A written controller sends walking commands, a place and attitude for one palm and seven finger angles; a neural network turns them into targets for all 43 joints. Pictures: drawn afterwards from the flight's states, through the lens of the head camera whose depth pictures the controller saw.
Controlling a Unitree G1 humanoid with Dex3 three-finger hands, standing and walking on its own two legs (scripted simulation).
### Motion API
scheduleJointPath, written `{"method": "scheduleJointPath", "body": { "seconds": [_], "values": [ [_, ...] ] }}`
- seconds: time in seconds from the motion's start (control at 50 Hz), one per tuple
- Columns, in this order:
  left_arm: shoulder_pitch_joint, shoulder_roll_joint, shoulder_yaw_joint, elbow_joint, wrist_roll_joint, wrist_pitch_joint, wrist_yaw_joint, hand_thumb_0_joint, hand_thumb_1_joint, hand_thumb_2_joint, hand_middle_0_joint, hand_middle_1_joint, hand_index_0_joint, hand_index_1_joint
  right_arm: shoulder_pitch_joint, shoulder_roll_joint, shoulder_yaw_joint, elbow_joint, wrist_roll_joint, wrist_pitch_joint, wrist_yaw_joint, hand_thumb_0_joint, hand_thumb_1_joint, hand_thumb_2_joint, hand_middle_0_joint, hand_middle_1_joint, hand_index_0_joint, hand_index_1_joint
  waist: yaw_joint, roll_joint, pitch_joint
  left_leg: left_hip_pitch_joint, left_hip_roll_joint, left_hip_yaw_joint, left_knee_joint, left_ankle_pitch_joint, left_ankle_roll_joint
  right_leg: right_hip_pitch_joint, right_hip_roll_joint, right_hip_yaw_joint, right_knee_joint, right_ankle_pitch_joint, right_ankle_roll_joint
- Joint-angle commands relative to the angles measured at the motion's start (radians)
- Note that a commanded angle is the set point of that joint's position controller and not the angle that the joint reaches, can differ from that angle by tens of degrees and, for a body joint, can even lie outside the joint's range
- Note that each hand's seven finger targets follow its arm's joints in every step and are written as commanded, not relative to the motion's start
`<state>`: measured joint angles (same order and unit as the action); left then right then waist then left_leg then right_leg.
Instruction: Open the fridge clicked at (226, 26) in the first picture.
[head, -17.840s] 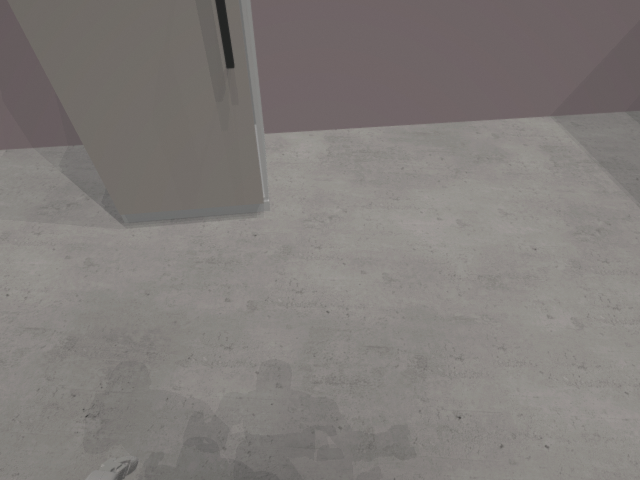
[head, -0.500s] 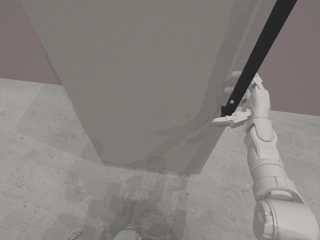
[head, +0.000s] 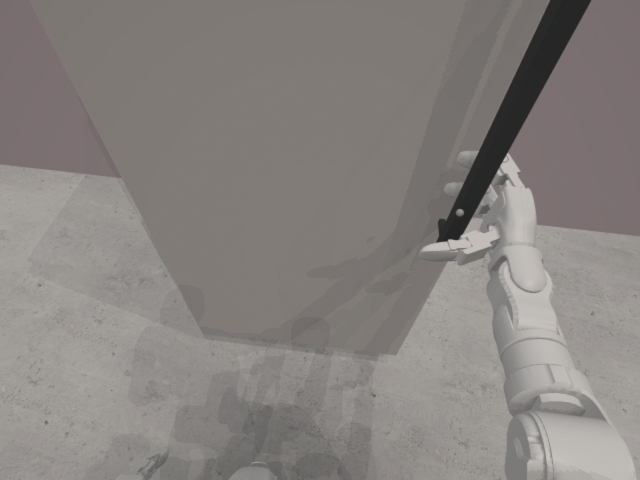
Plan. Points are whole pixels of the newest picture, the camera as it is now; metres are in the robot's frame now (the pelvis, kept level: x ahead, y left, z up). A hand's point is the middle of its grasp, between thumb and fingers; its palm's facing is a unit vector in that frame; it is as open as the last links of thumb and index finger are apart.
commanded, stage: grip the handle and tug to test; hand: right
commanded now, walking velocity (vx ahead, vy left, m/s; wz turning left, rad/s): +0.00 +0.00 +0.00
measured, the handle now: (501, 115) +0.50 -0.14 +0.20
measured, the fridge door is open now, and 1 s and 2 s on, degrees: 0 0 9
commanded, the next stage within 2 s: pull the door a little, standing still in 1.32 s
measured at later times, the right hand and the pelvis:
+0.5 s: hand (461, 209) +0.44 -0.12 +0.10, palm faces -0.01 +1.00 +0.00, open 7.1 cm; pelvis +0.00 +0.00 +0.00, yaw +0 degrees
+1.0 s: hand (460, 209) +0.44 -0.12 +0.10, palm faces -0.02 +1.00 +0.01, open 5.9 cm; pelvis +0.00 +0.00 +0.00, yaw +1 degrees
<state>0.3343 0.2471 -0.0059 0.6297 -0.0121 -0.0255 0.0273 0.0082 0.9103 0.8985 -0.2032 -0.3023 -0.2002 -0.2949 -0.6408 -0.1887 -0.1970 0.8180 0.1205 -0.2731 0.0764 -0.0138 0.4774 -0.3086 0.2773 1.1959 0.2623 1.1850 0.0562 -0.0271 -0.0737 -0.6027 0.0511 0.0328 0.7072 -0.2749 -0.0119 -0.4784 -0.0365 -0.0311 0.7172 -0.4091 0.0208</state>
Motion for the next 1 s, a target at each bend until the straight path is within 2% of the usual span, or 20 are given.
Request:
{"method": "scheduleJointPath", "body": {
  "seconds": [0.0,0.04,0.2,0.24,0.3,0.34,0.4,0.48,0.5,0.52,0.6,0.64,0.66,0.68,0.74,0.78,0.8,0.86,0.94,0.98],
  "values": [
    [0.042,0.125,0.048,-0.101,0.002,-0.037,0.012,0.0,0.9,0.9,-0.2,-0.3,-0.2,-0.3,-0.43,-0.123,0.001,-0.251,0.017,-0.077,0.003,0.0,0.22,-0.42,0.33,1.24,0.33,1.24,0.008,0.044,-0.361,0.336,-0.048,0.011,-0.03,0.366,0.032,0.017,0.044,-0.011,-0.089,0.32,-0.022],
    [0.045,0.13,0.05,-0.106,0.005,-0.034,0.013,0.0,0.9,0.9,-0.2,-0.3,-0.2,-0.3,-0.391,-0.151,-0.021,-0.252,0.011,-0.078,-0.002,0.0,0.127,-0.46,0.34,1.253,0.34,1.253,-0.006,0.057,-0.376,0.359,-0.048,0.011,-0.026,0.379,0.036,0.015,0.044,-0.009,-0.089,0.342,-0.023],
    [0.045,0.128,0.048,-0.095,0.003,-0.031,0.015,0.0,0.9,0.9,-0.2,-0.3,-0.2,-0.3,-0.441,-0.133,-0.003,-0.219,0.007,-0.067,-0.004,0.0,-0.247,-0.62,0.38,1.307,0.38,1.307,0.014,0.057,-0.339,0.322,-0.048,0.011,-0.036,0.343,0.031,0.008,0.043,-0.009,-0.09,0.299,-0.022],
    [0.048,0.134,0.05,-0.099,0.007,-0.029,0.016,0.0,0.9,0.9,-0.2,-0.3,-0.2,-0.3,-0.414,-0.171,-0.037,-0.223,0.005,-0.07,-0.005,0.0,-0.34,-0.66,0.39,1.32,0.39,1.32,-0.002,0.058,-0.366,0.345,-0.047,0.009,-0.031,0.347,0.035,0.007,0.045,-0.009,-0.089,0.311,-0.024],
    [0.045,0.125,0.047,-0.098,0.004,-0.029,0.014,0.0,0.9,0.9,-0.2,-0.3,-0.2,-0.3,-0.42,-0.126,-0.003,-0.216,0.009,-0.067,0.003,0.0,-0.48,-0.72,0.405,1.34,0.405,1.34,0.005,0.037,-0.357,0.328,-0.048,0.012,-0.028,0.363,0.035,0.013,0.044,-0.009,-0.087,0.33,-0.02],
    [0.054,0.131,0.048,-0.095,0.007,-0.029,0.015,0.0,0.9,0.9,-0.2,-0.3,-0.2,-0.3,-0.433,-0.147,-0.017,-0.206,0.006,-0.068,-0.002,0.0,-0.573,-0.76,0.415,1.353,0.415,1.353,0.008,0.071,-0.361,0.334,-0.049,0.015,-0.025,0.359,0.035,0.007,0.043,-0.002,-0.086,0.332,-0.022],
    [0.05,0.128,0.05,-0.095,0.005,-0.03,0.014,0.0,0.9,0.9,-0.2,-0.3,-0.2,-0.3,-0.438,-0.143,-0.017,-0.207,0.008,-0.071,0.0,0.0,-0.713,-0.82,0.43,1.373,0.43,1.373,0.008,0.047,-0.359,0.322,-0.048,0.01,-0.031,0.348,0.033,0.007,0.044,-0.009,-0.084,0.312,-0.022],
    [0.054,0.131,0.049,-0.098,0.006,-0.027,0.014,0.0,0.9,0.9,-0.2,-0.3,-0.2,-0.3,-0.417,-0.166,-0.042,-0.184,0.008,-0.073,0.001,0.0,-0.9,-0.9,0.45,1.4,0.45,1.4,0.0,0.067,-0.365,0.341,-0.049,0.009,-0.029,0.352,0.035,-0.007,0.044,-0.009,-0.087,0.311,-0.023],
    [0.053,0.132,0.049,-0.1,0.006,-0.027,0.013,0.0,0.9,0.9,-0.2,-0.3,-0.2,-0.3,-0.412,-0.169,-0.043,-0.192,0.01,-0.074,0.003,0.0,-0.9,-0.9,0.45,1.4,0.45,1.4,-0.002,0.08,-0.37,0.351,-0.049,0.007,-0.029,0.355,0.034,-0.012,0.044,-0.011,-0.088,0.308,-0.024],
    [0.049,0.129,0.049,-0.104,0.006,-0.026,0.012,0.0,0.9,0.9,-0.2,-0.3,-0.2,-0.3,-0.406,-0.167,-0.041,-0.209,0.009,-0.076,0.006,0.0,-0.9,-0.9,0.45,1.4,0.45,1.4,-0.007,0.04,-0.377,0.351,-0.048,0.005,-0.027,0.364,0.036,-0.004,0.045,-0.015,-0.088,0.318,-0.022],
    [0.047,0.127,0.049,-0.11,0.003,-0.025,0.01,0.0,0.9,0.9,-0.2,-0.3,-0.2,-0.3,-0.379,-0.16,-0.04,-0.228,0.016,-0.076,0.008,0.0,-0.9,-0.9,0.45,1.4,0.45,1.4,-0.01,0.045,-0.367,0.354,-0.05,0.009,-0.027,0.376,0.037,-0.003,0.042,-0.014,-0.089,0.335,-0.02],
    [0.051,0.133,0.052,-0.113,0.006,-0.024,0.011,0.0,0.9,0.9,-0.2,-0.3,-0.2,-0.3,-0.354,-0.184,-0.06,-0.229,0.012,-0.075,0.001,0.0,-0.9,-0.9,0.45,1.4,0.45,1.4,-0.015,0.081,-0.372,0.372,-0.05,0.007,-0.031,0.368,0.036,-0.012,0.042,-0.015,-0.09,0.325,-0.024],
    [0.045,0.129,0.048,-0.114,0.004,-0.023,0.011,0.0,0.9,0.9,-0.2,-0.3,-0.2,-0.3,-0.367,-0.173,-0.047,-0.23,0.011,-0.072,0.002,0.0,-0.9,-0.9,0.45,1.4,0.45,1.4,-0.009,0.05,-0.36,0.361,-0.049,0.006,-0.032,0.365,0.035,-0.012,0.042,-0.018,-0.095,0.317,-0.022],
    [0.05,0.13,0.05,-0.109,0.005,-0.023,0.012,0.0,0.9,0.9,-0.2,-0.3,-0.2,-0.3,-0.383,-0.173,-0.051,-0.221,0.012,-0.069,0.002,0.0,-0.9,-0.9,0.45,1.4,0.45,1.4,-0.001,0.074,-0.352,0.356,-0.051,0.006,-0.036,0.364,0.032,-0.014,0.042,-0.018,-0.092,0.308,-0.024],
    [0.049,0.13,0.051,-0.118,0.007,-0.022,0.014,0.0,0.9,0.9,-0.2,-0.3,-0.2,-0.3,-0.362,-0.183,-0.061,-0.25,0.011,-0.073,0.002,0.0,-0.9,-0.9,0.45,1.4,0.45,1.4,-0.017,0.051,-0.383,0.38,-0.049,0.005,-0.031,0.374,0.036,-0.003,0.044,-0.019,-0.095,0.329,-0.022],
    [0.048,0.129,0.049,-0.111,0.005,-0.021,0.015,0.0,0.9,0.9,-0.2,-0.3,-0.2,-0.3,-0.367,-0.189,-0.068,-0.23,0.015,-0.066,0.003,0.0,-0.9,-0.9,0.45,1.4,0.45,1.4,-0.007,0.059,-0.355,0.368,-0.049,0.003,-0.036,0.377,0.032,-0.015,0.043,-0.022,-0.094,0.317,-0.023],
    [0.05,0.131,0.05,-0.111,0.005,-0.019,0.015,0.0,0.9,0.9,-0.2,-0.3,-0.2,-0.3,-0.35,-0.204,-0.082,-0.221,0.014,-0.065,0.003,0.0,-0.9,-0.9,0.45,1.4,0.45,1.4,-0.015,0.071,-0.352,0.377,-0.049,0.002,-0.038,0.372,0.033,-0.023,0.043,-0.022,-0.097,0.309,-0.023],
    [0.042,0.127,0.049,-0.118,0.004,-0.02,0.016,0.0,0.9,0.9,-0.2,-0.3,-0.2,-0.3,-0.359,-0.176,-0.057,-0.24,0.016,-0.064,0.008,0.0,-0.9,-0.9,0.45,1.4,0.45,1.4,-0.01,0.041,-0.366,0.372,-0.048,0.002,-0.037,0.382,0.034,-0.003,0.043,-0.025,-0.096,0.326,-0.023],
    [0.044,0.134,0.048,-0.119,0.004,-0.015,0.018,0.0,0.9,0.9,-0.2,-0.3,-0.2,-0.3,-0.314,-0.213,-0.088,-0.221,0.018,-0.058,0.009,0.0,-0.9,-0.9,0.45,1.4,0.45,1.4,-0.02,0.093,-0.354,0.395,-0.048,0.002,-0.044,0.367,0.034,-0.027,0.043,-0.022,-0.102,0.305,-0.024],
    [0.034,0.129,0.047,-0.125,0.001,-0.017,0.016,0.0,0.9,0.9,-0.2,-0.3,-0.2,-0.3,-0.32,-0.179,-0.066,-0.237,0.025,-0.053,0.012,0.0,-0.9,-0.9,0.45,1.4,0.45,1.4,-0.017,0.056,-0.348,0.375,-0.048,0.001,-0.046,0.361,0.032,-0.018,0.045,-0.027,-0.101,0.296,-0.023]
  ]
}}
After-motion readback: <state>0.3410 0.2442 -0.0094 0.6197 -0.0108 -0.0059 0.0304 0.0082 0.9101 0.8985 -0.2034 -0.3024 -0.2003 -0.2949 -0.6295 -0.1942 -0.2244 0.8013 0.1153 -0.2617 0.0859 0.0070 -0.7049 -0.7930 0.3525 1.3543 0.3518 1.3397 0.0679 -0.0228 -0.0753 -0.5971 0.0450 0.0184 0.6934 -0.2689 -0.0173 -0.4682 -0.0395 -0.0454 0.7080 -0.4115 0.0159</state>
